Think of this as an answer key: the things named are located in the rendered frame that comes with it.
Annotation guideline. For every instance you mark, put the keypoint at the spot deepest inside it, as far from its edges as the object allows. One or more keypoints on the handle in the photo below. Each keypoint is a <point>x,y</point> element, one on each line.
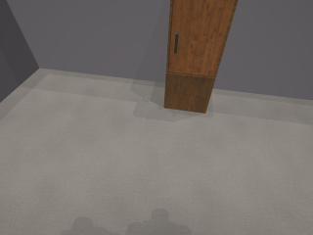
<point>176,42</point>

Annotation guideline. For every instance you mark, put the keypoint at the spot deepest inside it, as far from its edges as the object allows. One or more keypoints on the cupboard door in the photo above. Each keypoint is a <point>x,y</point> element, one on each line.
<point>201,26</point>

